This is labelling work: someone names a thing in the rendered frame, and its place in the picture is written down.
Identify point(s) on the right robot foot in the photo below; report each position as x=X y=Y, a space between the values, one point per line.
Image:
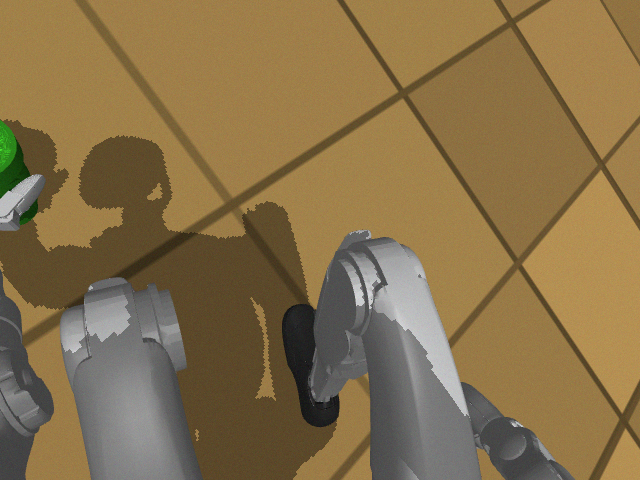
x=299 y=345

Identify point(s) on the left robot hand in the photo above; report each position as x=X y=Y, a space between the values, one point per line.
x=17 y=201

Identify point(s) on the left robot arm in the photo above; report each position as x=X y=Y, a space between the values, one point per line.
x=25 y=401

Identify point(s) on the cup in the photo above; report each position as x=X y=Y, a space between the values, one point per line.
x=12 y=168

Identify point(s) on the right robot arm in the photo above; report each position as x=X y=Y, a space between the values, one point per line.
x=518 y=454

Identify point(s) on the right robot hand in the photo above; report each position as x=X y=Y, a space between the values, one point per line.
x=481 y=411

